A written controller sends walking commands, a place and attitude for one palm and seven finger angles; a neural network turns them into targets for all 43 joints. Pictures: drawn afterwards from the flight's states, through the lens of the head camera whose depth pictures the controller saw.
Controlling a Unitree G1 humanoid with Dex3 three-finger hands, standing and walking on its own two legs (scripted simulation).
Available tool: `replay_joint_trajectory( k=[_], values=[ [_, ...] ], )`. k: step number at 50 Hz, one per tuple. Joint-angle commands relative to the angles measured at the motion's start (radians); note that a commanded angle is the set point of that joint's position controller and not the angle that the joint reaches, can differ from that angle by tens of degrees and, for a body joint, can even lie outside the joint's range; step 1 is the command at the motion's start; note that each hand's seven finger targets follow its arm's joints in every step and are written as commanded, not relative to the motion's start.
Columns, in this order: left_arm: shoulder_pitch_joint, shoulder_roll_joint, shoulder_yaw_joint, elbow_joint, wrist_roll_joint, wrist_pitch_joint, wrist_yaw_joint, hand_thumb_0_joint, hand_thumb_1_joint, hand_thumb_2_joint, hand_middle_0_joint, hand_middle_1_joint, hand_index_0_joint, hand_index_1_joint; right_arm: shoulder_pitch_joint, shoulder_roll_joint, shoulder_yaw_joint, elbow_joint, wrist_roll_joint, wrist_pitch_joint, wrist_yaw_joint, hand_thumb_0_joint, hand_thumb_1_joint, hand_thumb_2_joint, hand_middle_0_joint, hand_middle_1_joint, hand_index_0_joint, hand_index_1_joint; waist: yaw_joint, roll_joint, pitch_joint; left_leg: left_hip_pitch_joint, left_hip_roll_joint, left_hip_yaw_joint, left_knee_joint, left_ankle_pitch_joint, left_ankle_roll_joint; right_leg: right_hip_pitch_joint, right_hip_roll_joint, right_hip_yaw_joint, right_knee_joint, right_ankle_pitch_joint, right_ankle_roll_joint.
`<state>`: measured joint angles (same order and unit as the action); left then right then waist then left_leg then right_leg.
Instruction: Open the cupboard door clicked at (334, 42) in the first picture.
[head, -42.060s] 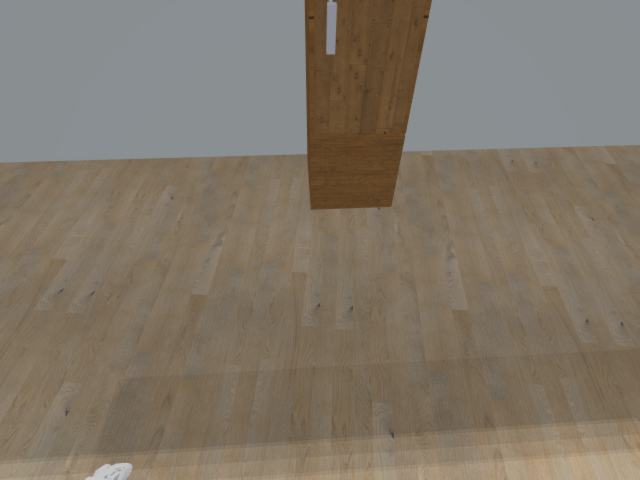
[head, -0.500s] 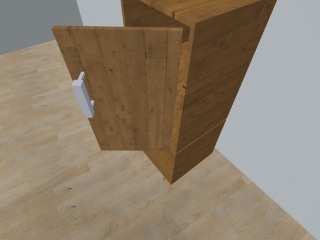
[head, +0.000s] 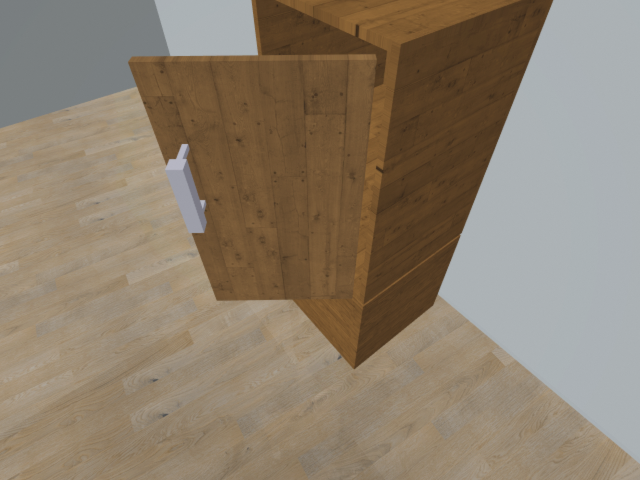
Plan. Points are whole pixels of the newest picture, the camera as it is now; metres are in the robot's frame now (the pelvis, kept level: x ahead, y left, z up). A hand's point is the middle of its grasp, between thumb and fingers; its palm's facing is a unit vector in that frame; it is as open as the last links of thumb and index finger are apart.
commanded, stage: come to a stop and stand still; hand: left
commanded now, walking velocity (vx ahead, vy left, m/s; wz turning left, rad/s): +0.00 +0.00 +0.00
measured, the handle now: (190, 189) +0.54 +0.26 +0.05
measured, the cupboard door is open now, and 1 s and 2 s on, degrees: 52 52 52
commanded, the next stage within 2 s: look again from close up in 0.30 s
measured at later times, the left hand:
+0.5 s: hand out of the picture +0.04 +0.18 -0.17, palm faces -0.01 -0.97 -0.23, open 7.4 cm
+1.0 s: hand out of the picture +0.06 +0.18 -0.16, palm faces +0.00 -0.97 -0.26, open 7.4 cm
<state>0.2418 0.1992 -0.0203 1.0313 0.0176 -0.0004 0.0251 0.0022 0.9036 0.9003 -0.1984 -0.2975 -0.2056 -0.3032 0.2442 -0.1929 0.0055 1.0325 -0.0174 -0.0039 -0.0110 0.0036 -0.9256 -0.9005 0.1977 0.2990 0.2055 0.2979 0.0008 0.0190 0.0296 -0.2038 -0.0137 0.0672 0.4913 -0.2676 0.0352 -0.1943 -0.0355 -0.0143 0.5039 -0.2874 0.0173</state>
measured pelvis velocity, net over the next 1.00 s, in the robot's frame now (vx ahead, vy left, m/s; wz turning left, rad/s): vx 0.02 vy -0.03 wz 0.01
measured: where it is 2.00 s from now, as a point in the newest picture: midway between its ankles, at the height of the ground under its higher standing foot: outside the picture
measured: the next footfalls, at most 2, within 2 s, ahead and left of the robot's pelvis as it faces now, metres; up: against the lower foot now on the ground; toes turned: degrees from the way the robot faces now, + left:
none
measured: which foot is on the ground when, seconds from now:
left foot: down 0.00-1.00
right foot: down 0.00-1.00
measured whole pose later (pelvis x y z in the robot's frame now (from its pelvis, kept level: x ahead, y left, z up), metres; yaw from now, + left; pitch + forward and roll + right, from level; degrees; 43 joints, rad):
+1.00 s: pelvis +0.02 -0.03 +0.01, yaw +0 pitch +0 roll +1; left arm 0.20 0.23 -0.01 1.10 0.02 -0.02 0.02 0.00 0.90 0.90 -0.20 -0.30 -0.21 -0.30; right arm 0.18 -0.22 0.01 1.13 -0.01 -0.02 -0.02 0.00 -0.91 -0.90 0.20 0.30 0.20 0.30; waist 0.01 -0.01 0.04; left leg -0.15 0.01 0.05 0.40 -0.25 -0.01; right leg -0.14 0.00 -0.04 0.43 -0.28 -0.02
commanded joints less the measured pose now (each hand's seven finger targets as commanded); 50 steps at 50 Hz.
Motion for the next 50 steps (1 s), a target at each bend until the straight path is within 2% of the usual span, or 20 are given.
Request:
replay_joint_trajectory(
  k=[1, 3, 6, 9, 13, 21, 28, 35, 37, 42, 50],
  values=[
    [0.025, 0.134, 0.035, -0.035, -0.004, -0.018, 0.004, 0.0, 0.9, 0.9, -0.2, -0.3, -0.2, -0.3, 0.011, -0.143, -0.026, -0.04, 0.001, -0.032, -0.008, 0.0, -0.9, -0.9, 0.2, 0.3, 0.2, 0.3, 0.004, -0.019, 0.016, -0.048, 0.124, -0.153, -0.18, -0.018, 0.02, -0.022, -0.048, 0.058, -0.085, 0.014, -0.047],
    [0.025, 0.14, 0.037, -0.029, -0.003, -0.02, 0.003, 0.0, 0.9, 0.9, -0.2, -0.3, -0.2, -0.3, 0.007, -0.147, -0.027, -0.031, 0.002, -0.036, -0.009, 0.0, -0.9, -0.9, 0.2, 0.3, 0.2, 0.3, 0.008, -0.003, 0.005, -0.04, 0.124, -0.149, -0.173, 0.016, 0.022, -0.011, -0.052, 0.058, -0.085, 0.034, -0.047],
    [0.027, 0.141, 0.037, -0.012, -0.005, -0.023, 0.002, 0.0, 0.9, 0.9, -0.2, -0.3, -0.2, -0.3, 0.015, -0.144, -0.026, -0.013, 0.003, -0.041, -0.011, 0.0, -0.9, -0.9, 0.2, 0.3, 0.2, 0.3, 0.006, -0.016, -0.019, -0.006, 0.122, -0.133, -0.152, 0.093, 0.019, -0.005, -0.063, 0.062, -0.09, 0.082, -0.048],
    [0.022, 0.146, 0.037, 0.0, -0.005, -0.026, 0.003, 0.0, 0.9, 0.9, -0.2, -0.3, -0.2, -0.3, 0.018, -0.144, -0.025, 0.005, 0.005, -0.041, -0.014, 0.0, -0.9, -0.9, 0.2, 0.3, 0.2, 0.3, 0.004, -0.013, -0.015, 0.007, 0.122, -0.124, -0.137, 0.147, 0.016, -0.002, -0.067, 0.068, -0.092, 0.123, -0.048],
    [0.022, 0.145, 0.036, 0.015, -0.004, -0.026, 0.003, 0.0, 0.9, 0.9, -0.2, -0.3, -0.2, -0.3, 0.014, -0.141, -0.024, 0.022, 0.006, -0.038, -0.014, 0.0, -0.9, -0.9, 0.2, 0.3, 0.2, 0.3, 0.004, -0.028, 0.008, 0.005, 0.121, -0.117, -0.136, 0.14, 0.013, -0.01, -0.072, 0.07, -0.104, 0.126, -0.049],
    [0.012, 0.153, 0.035, 0.034, -0.006, -0.027, 0.002, 0.0, 0.9, 0.9, -0.2, -0.3, -0.2, -0.3, -0.005, -0.147, -0.021, 0.04, 0.005, -0.038, -0.016, 0.0, -0.9, -0.9, 0.2, 0.3, 0.2, 0.3, 0.003, -0.008, -0.013, 0.037, 0.126, -0.109, -0.132, 0.193, 0.006, 0.002, -0.076, 0.076, -0.106, 0.185, -0.049],
    [0.0, 0.161, 0.038, 0.032, -0.003, -0.032, 0.002, 0.0, 0.9, 0.9, -0.2, -0.3, -0.2, -0.3, -0.027, -0.152, -0.023, 0.045, 0.005, -0.037, -0.017, 0.0, -0.9, -0.9, 0.2, 0.3, 0.2, 0.3, 0.004, -0.035, -0.013, 0.047, 0.126, -0.103, -0.125, 0.225, 0.001, 0.014, -0.083, 0.078, -0.113, 0.245, -0.05],
    [-0.013, 0.169, 0.042, 0.027, -0.005, -0.033, 0.001, 0.0, 0.9, 0.9, -0.2, -0.3, -0.2, -0.3, -0.042, -0.156, -0.023, 0.047, 0.004, -0.038, -0.018, 0.0, -0.9, -0.9, 0.2, 0.3, 0.2, 0.3, 0.006, -0.014, -0.037, 0.07, 0.129, -0.103, -0.123, 0.269, -0.002, 0.034, -0.084, 0.078, -0.114, 0.286, -0.051],
    [-0.015, 0.171, 0.043, 0.027, -0.003, -0.033, 0.001, 0.0, 0.9, 0.9, -0.2, -0.3, -0.2, -0.3, -0.048, -0.155, -0.023, 0.048, 0.005, -0.037, -0.018, 0.0, -0.9, -0.9, 0.2, 0.3, 0.2, 0.3, 0.007, -0.034, -0.026, 0.067, 0.13, -0.102, -0.126, 0.262, -0.002, 0.033, -0.083, 0.073, -0.12, 0.285, -0.05],
    [-0.018, 0.174, 0.045, 0.026, -0.004, -0.032, 0.0, 0.0, 0.9, 0.9, -0.2, -0.3, -0.2, -0.3, -0.054, -0.158, -0.022, 0.051, 0.005, -0.036, -0.019, 0.0, -0.9, -0.9, 0.2, 0.3, 0.2, 0.3, 0.008, -0.028, -0.022, 0.069, 0.129, -0.103, -0.132, 0.262, -0.004, 0.036, -0.082, 0.075, -0.127, 0.286, -0.051],
    [-0.019, 0.187, 0.046, 0.026, -0.007, -0.036, 0.0, 0.0, 0.9, 0.9, -0.2, -0.3, -0.2, -0.3, -0.054, -0.167, -0.021, 0.056, 0.004, -0.035, -0.019, 0.0, -0.9, -0.9, 0.2, 0.3, 0.2, 0.3, 0.006, -0.036, -0.052, 0.082, 0.128, -0.099, -0.13, 0.268, -0.011, 0.062, -0.092, 0.077, -0.133, 0.329, -0.054]
  ],
)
